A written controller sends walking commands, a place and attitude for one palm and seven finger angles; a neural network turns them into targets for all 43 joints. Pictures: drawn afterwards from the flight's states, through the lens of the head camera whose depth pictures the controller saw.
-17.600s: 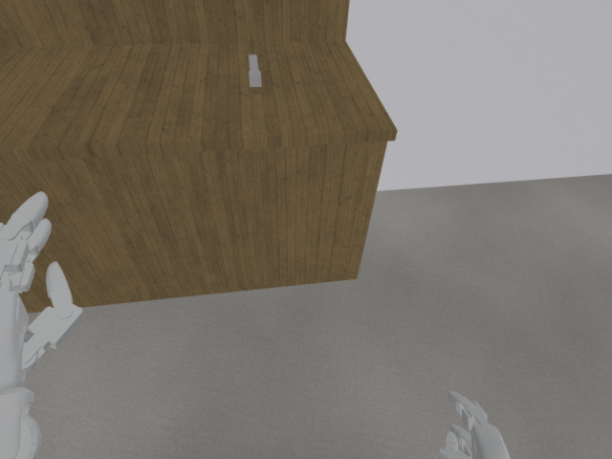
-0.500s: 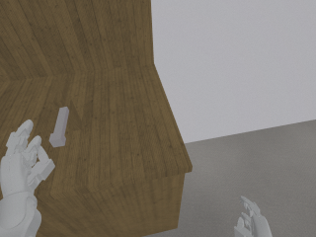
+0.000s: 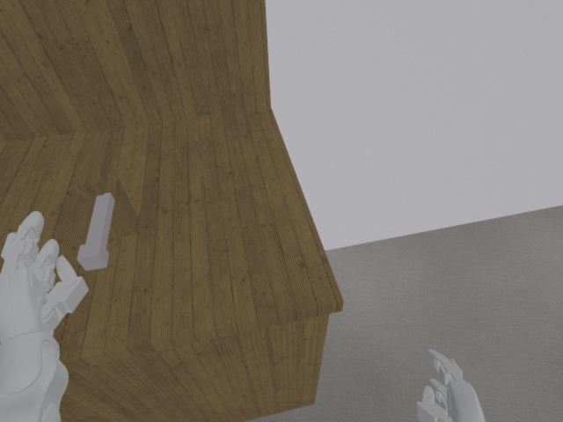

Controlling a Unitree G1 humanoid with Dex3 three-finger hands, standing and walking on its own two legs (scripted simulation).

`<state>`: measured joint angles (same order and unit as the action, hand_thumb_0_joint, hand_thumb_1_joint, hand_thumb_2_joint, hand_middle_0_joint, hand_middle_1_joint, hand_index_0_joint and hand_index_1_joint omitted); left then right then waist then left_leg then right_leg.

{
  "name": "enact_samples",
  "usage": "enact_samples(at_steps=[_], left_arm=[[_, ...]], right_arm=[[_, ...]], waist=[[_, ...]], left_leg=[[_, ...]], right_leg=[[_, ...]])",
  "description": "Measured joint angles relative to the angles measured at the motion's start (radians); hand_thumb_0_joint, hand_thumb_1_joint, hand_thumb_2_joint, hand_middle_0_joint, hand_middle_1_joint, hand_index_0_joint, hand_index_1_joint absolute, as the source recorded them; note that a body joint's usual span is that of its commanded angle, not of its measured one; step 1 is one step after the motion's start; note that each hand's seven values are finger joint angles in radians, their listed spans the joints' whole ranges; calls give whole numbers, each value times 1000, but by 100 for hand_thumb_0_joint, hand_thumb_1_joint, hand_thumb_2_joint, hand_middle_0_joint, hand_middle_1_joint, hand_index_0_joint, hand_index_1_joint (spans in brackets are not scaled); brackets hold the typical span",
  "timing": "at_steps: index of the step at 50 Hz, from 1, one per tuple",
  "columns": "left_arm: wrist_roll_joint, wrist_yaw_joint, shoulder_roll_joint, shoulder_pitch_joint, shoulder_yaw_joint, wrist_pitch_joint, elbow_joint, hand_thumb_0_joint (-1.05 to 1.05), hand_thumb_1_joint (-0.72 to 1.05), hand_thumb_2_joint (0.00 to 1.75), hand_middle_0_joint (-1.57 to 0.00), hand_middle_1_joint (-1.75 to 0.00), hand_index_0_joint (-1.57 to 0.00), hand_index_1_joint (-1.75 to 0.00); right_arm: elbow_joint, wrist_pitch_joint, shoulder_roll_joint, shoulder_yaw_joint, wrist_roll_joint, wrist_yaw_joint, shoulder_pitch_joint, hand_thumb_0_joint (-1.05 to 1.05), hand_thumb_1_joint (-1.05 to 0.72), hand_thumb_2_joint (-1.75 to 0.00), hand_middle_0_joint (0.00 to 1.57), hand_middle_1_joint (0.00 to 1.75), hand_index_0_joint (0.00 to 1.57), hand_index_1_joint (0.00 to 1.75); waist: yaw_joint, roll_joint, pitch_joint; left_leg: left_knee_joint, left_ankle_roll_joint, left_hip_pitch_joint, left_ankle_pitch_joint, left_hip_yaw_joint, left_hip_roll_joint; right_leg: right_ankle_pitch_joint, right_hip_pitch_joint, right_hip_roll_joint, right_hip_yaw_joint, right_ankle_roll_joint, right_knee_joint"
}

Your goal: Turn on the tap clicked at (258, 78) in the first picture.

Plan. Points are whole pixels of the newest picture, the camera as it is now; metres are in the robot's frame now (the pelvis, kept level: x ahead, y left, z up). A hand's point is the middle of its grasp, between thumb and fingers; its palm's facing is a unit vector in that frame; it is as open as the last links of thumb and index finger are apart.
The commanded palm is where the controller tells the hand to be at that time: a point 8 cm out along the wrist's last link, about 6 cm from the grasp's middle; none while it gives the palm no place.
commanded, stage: reach beside the lever's end, fingers flat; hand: left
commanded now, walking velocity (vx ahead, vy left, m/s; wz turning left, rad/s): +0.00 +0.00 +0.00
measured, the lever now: (93, 256) +0.29 +0.30 +0.10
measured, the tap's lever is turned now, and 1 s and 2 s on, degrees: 0 0 9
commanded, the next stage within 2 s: push the lever round in 0.90 s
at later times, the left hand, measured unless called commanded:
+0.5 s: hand (66, 274) +0.26 +0.32 +0.10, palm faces +0.57 -0.81 -0.12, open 7.8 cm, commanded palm +0.22 +0.36 +0.09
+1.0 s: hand (63, 273) +0.26 +0.33 +0.09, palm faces +0.56 -0.82 -0.11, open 7.8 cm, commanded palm +0.22 +0.37 +0.09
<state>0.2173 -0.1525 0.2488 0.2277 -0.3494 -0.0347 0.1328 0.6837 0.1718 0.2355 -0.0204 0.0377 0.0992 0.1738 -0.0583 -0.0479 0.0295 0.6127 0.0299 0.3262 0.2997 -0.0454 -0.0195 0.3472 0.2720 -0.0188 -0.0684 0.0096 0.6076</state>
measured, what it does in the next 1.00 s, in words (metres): stands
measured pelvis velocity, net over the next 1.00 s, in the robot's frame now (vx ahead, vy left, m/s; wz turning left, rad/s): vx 0.00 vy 0.01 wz -0.01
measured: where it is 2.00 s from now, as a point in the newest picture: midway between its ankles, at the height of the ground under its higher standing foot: outside the picture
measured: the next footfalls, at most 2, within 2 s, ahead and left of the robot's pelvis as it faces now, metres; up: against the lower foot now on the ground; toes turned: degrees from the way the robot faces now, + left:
none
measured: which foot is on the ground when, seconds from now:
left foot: down 0.00-1.00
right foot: down 0.00-1.00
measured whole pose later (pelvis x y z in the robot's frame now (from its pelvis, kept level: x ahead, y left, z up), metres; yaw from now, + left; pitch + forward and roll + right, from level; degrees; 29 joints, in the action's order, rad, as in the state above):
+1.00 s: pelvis +0.00 +0.01 +0.00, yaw -1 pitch +3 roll -1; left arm 0.23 -0.05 0.32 0.06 -0.48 0.12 -0.21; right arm 0.72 0.17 0.24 0.00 0.04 0.10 0.21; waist -0.03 -0.04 0.04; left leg 0.66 0.02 0.41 0.31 -0.04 -0.02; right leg 0.35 0.35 -0.02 -0.06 0.00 0.64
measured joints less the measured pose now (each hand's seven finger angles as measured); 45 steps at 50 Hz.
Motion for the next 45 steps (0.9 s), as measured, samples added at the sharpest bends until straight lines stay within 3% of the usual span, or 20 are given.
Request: enact_samples(at_steps=[14, 24, 31, 45], left_arm=[[5, 43, 14, -51, -41, 70, -118, 2, 90, 90, -17, -17, -16, -18], [15, 87, 72, -167, -116, 100, -290, 2, 90, 90, -16, -15, -16, -16], [19, 125, 88, -215, -126, 126, -369, 2, 90, 90, -16, -15, -15, -16], [-2, 89, 56, -173, -116, 161, -334, 2, 90, 90, -16, -15, -16, -15]], right_arm=[[20, 2, 10, 16, 4, 2, 12, 1, -90, -90, 20, 30, 20, 30], [42, 1, 16, 13, 10, 16, 10, 1, -90, -90, 20, 30, 20, 30], [43, 10, 27, 18, 13, 16, 24, 1, -90, -90, 20, 30, 20, 30], [33, 6, 14, 23, 3, -1, 46, 1, -90, -90, 20, 30, 20, 30]], waist=[[7, 1, 0], [17, 5, -9], [25, -3, -6], [31, 10, 4]], left_leg=[[13, 4, 24, 3, -3, -3], [29, 6, 54, -1, -11, -10], [38, 1, 76, -1, -6, -9], [48, -9, 81, 11, 8, -3]], right_leg=[[5, 26, 3, -2, 4, 16], [-1, 50, 10, -9, 8, 24], [-6, 71, 9, -4, 4, 27], [-2, 78, 3, 11, -8, 32]])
